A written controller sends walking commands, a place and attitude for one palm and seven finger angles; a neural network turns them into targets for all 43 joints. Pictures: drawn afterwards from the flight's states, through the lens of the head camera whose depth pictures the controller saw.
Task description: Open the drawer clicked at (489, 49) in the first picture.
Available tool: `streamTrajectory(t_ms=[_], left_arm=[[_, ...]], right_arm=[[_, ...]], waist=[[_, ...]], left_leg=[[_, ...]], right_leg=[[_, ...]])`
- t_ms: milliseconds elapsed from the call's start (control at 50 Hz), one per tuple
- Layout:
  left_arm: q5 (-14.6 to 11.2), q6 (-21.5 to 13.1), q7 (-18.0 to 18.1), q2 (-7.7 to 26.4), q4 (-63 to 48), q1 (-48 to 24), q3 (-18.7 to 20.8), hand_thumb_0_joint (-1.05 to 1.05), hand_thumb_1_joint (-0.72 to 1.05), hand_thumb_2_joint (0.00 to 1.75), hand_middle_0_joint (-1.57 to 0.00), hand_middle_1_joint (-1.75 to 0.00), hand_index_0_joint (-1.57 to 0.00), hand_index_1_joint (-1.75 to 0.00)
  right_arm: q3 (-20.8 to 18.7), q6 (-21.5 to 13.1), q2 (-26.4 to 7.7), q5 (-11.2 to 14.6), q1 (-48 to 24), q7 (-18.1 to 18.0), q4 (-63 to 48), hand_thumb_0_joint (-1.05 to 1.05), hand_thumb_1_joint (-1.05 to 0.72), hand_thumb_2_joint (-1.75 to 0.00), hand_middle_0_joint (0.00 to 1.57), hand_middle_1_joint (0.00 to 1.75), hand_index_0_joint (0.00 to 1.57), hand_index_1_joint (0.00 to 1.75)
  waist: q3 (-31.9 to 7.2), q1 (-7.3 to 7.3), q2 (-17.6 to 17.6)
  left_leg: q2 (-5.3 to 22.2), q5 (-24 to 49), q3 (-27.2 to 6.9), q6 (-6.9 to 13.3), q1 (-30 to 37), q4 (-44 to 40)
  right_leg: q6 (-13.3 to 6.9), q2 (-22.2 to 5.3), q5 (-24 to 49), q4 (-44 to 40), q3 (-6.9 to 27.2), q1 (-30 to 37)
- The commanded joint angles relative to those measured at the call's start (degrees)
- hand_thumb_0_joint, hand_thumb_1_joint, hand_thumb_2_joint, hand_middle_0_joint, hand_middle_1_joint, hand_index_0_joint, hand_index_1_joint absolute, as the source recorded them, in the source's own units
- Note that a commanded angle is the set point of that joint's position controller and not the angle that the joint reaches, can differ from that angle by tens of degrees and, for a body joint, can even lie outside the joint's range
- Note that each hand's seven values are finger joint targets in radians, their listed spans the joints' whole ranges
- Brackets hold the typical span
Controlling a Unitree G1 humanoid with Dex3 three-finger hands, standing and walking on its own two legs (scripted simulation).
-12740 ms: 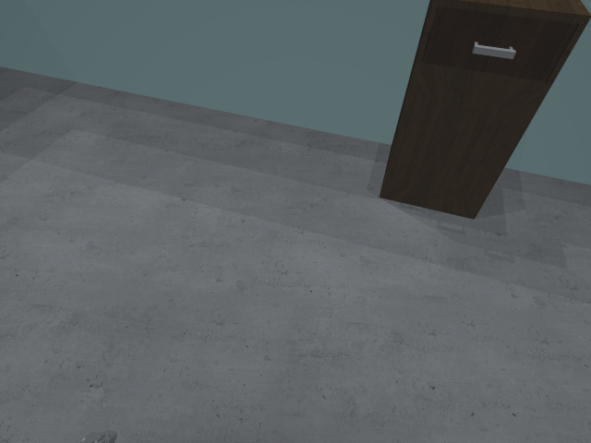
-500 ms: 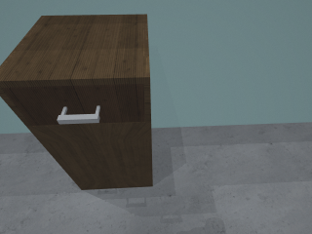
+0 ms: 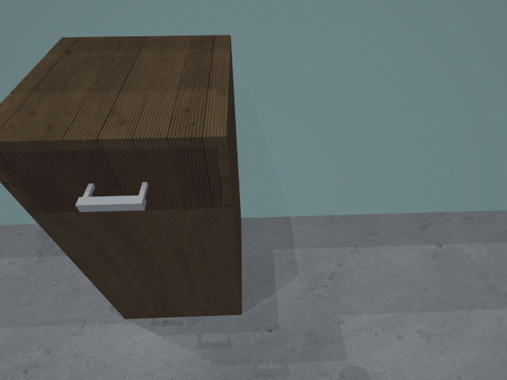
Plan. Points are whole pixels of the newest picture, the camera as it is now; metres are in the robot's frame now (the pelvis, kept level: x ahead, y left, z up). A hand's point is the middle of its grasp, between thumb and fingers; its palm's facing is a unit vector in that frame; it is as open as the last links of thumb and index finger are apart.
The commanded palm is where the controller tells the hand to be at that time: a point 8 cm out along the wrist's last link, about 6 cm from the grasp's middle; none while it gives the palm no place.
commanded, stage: come to a stop and stand still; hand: left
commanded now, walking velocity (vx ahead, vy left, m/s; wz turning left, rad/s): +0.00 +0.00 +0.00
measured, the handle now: (114, 195) +0.44 +0.31 +0.01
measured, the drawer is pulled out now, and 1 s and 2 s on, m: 0.00 0.00 0.00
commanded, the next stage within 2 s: look again from close up in 0.16 s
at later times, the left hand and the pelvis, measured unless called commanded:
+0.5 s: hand out of the picture -0.05 +0.15 -0.17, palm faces +0.06 -0.98 -0.18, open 7.4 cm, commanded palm none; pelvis -0.01 +0.00 +0.00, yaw +0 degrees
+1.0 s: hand out of the picture -0.06 +0.16 -0.17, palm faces +0.07 -0.98 -0.17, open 7.4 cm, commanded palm none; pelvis -0.02 +0.01 +0.00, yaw +0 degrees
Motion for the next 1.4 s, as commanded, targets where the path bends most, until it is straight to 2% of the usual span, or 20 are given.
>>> streamTrajectory(t_ms=[0, 600, 720, 880, 960, 1000, 1020, 1040, 1060, 1080, 1100, 1140, 1200, 1240, 1280, 1300, 1320, 1340, 1360, 1380], left_arm=[[0.2, -0.5, 0.3, 5.7, -0.7, 6.6, 1.0, 0.0, 0.9, 0.9, -0.2, -0.3, -0.2, -0.3], [0.2, -0.8, 0.1, 3.4, 0.3, 8.0, 0.6, 0.0, 0.9, 0.9, -0.2, -0.3, -0.2, -0.3], [0.2, -1.0, 0.2, 3.8, 0.5, 8.6, 0.7, 0.0, 0.9, 0.9, -0.2, -0.3, -0.2, -0.3], [0.2, -0.8, 0.2, 3.1, 0.6, 8.7, 0.6, 0.0, 0.9, 0.9, -0.2, -0.3, -0.2, -0.3], [0.4, -0.4, 0.8, 5.9, -1.1, 8.4, 2.0, 0.0, 0.9, 0.9, -0.2, -0.3, -0.2, -0.3], [0.5, -0.1, 1.0, 7.6, -1.8, 9.1, 3.1, 0.0, 0.9, 0.9, -0.2, -0.3, -0.2, -0.3], [0.7, 0.1, 1.1, 8.0, -1.6, 10.2, 3.6, 0.0, 0.9, 0.9, -0.2, -0.3, -0.2, -0.3], [1.0, 0.3, 1.3, 8.6, -1.6, 11.0, 3.9, 0.0, 0.9, 0.9, -0.2, -0.3, -0.2, -0.3], [1.2, 0.5, 1.4, 8.6, -2.0, 11.3, 4.2, 0.0, 0.9, 0.9, -0.2, -0.3, -0.2, -0.3], [1.4, 0.5, 1.2, 9.0, -2.8, 10.0, 4.4, 0.0, 0.9, 0.9, -0.2, -0.3, -0.2, -0.3], [1.6, 0.4, 1.1, 9.5, -4.0, 8.0, 4.7, 0.0, 0.9, 0.9, -0.2, -0.3, -0.2, -0.3], [1.7, 0.3, 0.9, 10.6, -6.1, 3.9, 5.2, 0.0, 0.9, 0.9, -0.2, -0.3, -0.2, -0.3], [1.8, 0.4, 0.4, 12.2, -7.6, 1.7, 5.4, 0.0, 0.9, 0.9, -0.2, -0.3, -0.2, -0.3], [2.3, 0.6, 0.1, 12.0, -8.4, 0.3, 5.3, 0.0, 0.9, 0.9, -0.2, -0.3, -0.2, -0.3], [1.8, 0.8, -0.5, 11.9, -8.1, 0.0, 5.1, 0.0, 0.9, 0.9, -0.2, -0.3, -0.2, -0.3], [1.6, 0.9, -0.6, 11.0, -7.7, 0.4, 4.7, 0.0, 0.9, 0.9, -0.2, -0.3, -0.2, -0.3], [1.3, 1.1, -0.9, 8.3, -7.5, 2.4, 3.9, 0.0, 0.9, 0.9, -0.2, -0.3, -0.2, -0.3], [1.1, 1.4, -1.2, 4.1, -8.0, 4.8, 3.1, 0.0, 0.9, 0.9, -0.2, -0.3, -0.2, -0.3], [1.5, 1.4, -1.4, 4.8, -9.4, 3.3, 3.0, 0.0, 0.9, 0.9, -0.2, -0.3, -0.2, -0.3], [1.8, 1.7, -1.9, 4.3, -10.7, 1.6, 3.1, 0.0, 0.9, 0.9, -0.2, -0.3, -0.2, -0.3]], right_arm=[[-0.6, -0.4, -3.6, 0.0, 4.4, -0.4, -0.6, 0.0, -0.9, -0.9, 0.2, 0.3, 0.2, 0.3], [-0.5, -0.6, -1.9, -0.1, 7.1, -0.2, 0.6, 0.0, -0.9, -0.9, 0.2, 0.3, 0.2, 0.3], [-0.5, -0.7, -1.9, 0.0, 7.5, -0.3, 0.6, 0.0, -0.9, -0.9, 0.2, 0.3, 0.2, 0.3], [-0.5, -0.6, -1.5, -0.1, 7.4, -0.3, 0.8, 0.0, -0.9, -0.9, 0.2, 0.3, 0.2, 0.3], [-1.2, 0.1, -2.6, 0.1, 6.3, -0.2, -1.7, 0.0, -0.9, -0.9, 0.2, 0.3, 0.2, 0.3], [-2.0, 0.9, -3.2, 0.1, 5.0, -0.1, -3.4, 0.0, -0.9, -0.9, 0.2, 0.3, 0.2, 0.3], [-2.4, 1.4, -3.3, 0.0, 3.4, 0.0, -4.5, 0.0, -0.9, -0.9, 0.2, 0.3, 0.2, 0.3], [-2.8, 1.9, -3.1, 0.0, 2.2, 0.1, -5.5, 0.0, -0.9, -0.9, 0.2, 0.3, 0.2, 0.3], [-3.2, 2.1, -3.5, -0.1, 0.0, 0.2, -6.6, 0.0, -0.9, -0.9, 0.2, 0.3, 0.2, 0.3], [-3.6, 2.3, -3.8, -0.1, -1.6, 0.4, -7.5, 0.0, -0.9, -0.9, 0.2, 0.3, 0.2, 0.3], [-4.0, 2.5, -3.9, -0.1, -2.7, 0.8, -8.2, 0.0, -0.9, -0.9, 0.2, 0.3, 0.2, 0.3], [-4.5, 3.1, -3.6, 0.0, -3.7, 1.6, -9.2, 0.0, -0.9, -0.9, 0.2, 0.3, 0.2, 0.3], [-4.5, 3.5, -3.1, -0.1, -5.5, 2.5, -10.6, 0.0, -0.9, -0.9, 0.2, 0.3, 0.2, 0.3], [-4.3, 2.5, -2.0, 0.2, -3.9, 2.7, -11.0, 0.0, -0.9, -0.9, 0.2, 0.3, 0.2, 0.3], [-3.8, 1.4, -2.2, -0.1, -0.4, 2.7, -9.8, 0.0, -0.9, -0.9, 0.2, 0.3, 0.2, 0.3], [-3.5, 0.7, -2.8, -0.3, 2.5, 2.7, -8.5, 0.0, -0.9, -0.9, 0.2, 0.3, 0.2, 0.3], [-3.9, -0.1, -6.1, -0.6, 5.0, 2.5, -7.3, 0.0, -0.9, -0.9, 0.2, 0.3, 0.2, 0.3], [-4.8, -0.7, -11.0, -1.1, 7.2, 2.3, -7.1, 0.0, -0.9, -0.9, 0.2, 0.3, 0.2, 0.3], [-5.2, 0.2, -13.7, -1.4, 8.9, 2.0, -7.7, 0.0, -0.9, -0.9, 0.2, 0.3, 0.2, 0.3], [-5.4, 0.3, -14.5, -2.1, 8.4, 1.3, -8.0, 0.0, -0.9, -0.9, 0.2, 0.3, 0.2, 0.3]], waist=[[3.7, 0.32, -1.3], [5.4, 0.41, -0.7], [3.7, 0.38, -1.5], [5.7, 0.45, -0.1], [3.4, 1.2, -0.1], [2.1, 1.87, -3.4], [2.7, 2.76, -5.7], [3.3, 3.44, -7.0], [3.7, 4.31, -7.2], [4.5, 3.89, -6.3], [5.1, 3.33, -4.2], [5.4, 2.0, -3.8], [4.7, 1.56, -5.2], [3.1, 0.85, -8.7], [0.8, -0.47, -8.3], [-0.5, -1.49, -6.8], [-1.7, -1.67, 1.0], [-2.0, -1.63, 15.8], [0.9, -3.06, 13.9], [3.6, -2.8, 8.1]], left_leg=[[3.9, 15.9, -2.3, 2.8, -1.4, -0.5], [4.4, 13.8, -4.0, 3.2, -1.6, -3.1], [4.2, 14.6, -3.6, 3.1, -1.7, -2.3], [4.2, 14.1, -4.2, 3.2, -1.9, -2.5], [3.2, 16.9, -3.4, 2.6, -5.8, 0.7], [1.6, 11.0, -2.1, 1.9, -10.3, 5.7], [0.3, 1.8, -1.4, 1.5, -14.5, 10.7], [-0.8, -7.3, -1.6, 1.3, -18.4, 17.5], [-0.5, -11.5, -4.0, 1.4, -21.2, 24.5], [-0.5, -12.6, -6.2, 1.0, -22.7, 30.6], [-0.5, -12.7, -7.3, 0.6, -23.7, 34.5], [0.1, -11.6, -7.9, -0.1, -23.7, 36.9], [-0.3, -7.3, -5.5, -0.8, -20.2, 32.1], [-0.3, -5.9, -4.0, 0.2, -14.6, 23.1], [-2.5, 2.1, -0.2, 0.5, -6.5, 12.1], [-1.9, 7.0, 0.1, 0.7, -0.3, 4.3], [2.0, 8.7, -3.9, 1.3, 4.4, -0.2], [14.8, 9.7, -22.2, 5.9, 4.7, -5.9], [20.5, 5.9, -30.9, 11.6, -1.8, -11.3], [22.3, 2.9, -32.8, 14.2, -4.3, -12.4]], right_leg=[[5.7, -11.7, 42.2, -2.5, 8.2, -0.5], [4.6, -10.5, 26.8, -4.6, 8.4, -3.7], [5.3, -10.9, 32.0, -3.9, 8.3, -2.0], [4.9, -10.6, 27.1, -4.4, 8.4, -4.2], [4.8, -13.8, 39.6, 0.3, 8.9, -1.0], [3.5, -17.1, 45.4, 2.0, 10.6, 1.5], [1.6, -19.9, 50.5, 1.7, 12.6, 2.9], [-1.3, -23.6, 54.5, 0.7, 14.9, 3.8], [-5.4, -26.4, 56.3, 0.4, 17.1, 2.9], [-9.0, -27.7, 54.7, 0.0, 17.0, 1.0], [-10.0, -27.8, 52.3, 0.0, 15.9, -0.8], [-9.2, -27.8, 46.2, -0.5, 13.1, -4.1], [-6.7, -24.9, 38.2, -1.2, 9.7, -8.2], [-4.8, -22.8, 28.6, -0.8, 8.5, -10.7], [-1.6, -18.2, 19.0, 0.8, 4.9, -12.0], [0.2, -16.1, 12.3, 3.8, 3.6, -13.6], [2.2, -12.7, 4.5, 10.7, 1.5, -15.0], [5.4, -6.9, -11.3, 20.8, -1.8, -22.4], [4.9, -4.8, -16.8, 29.7, 0.1, -24.2], [4.4, -5.7, -13.9, 36.4, 2.1, -27.8]])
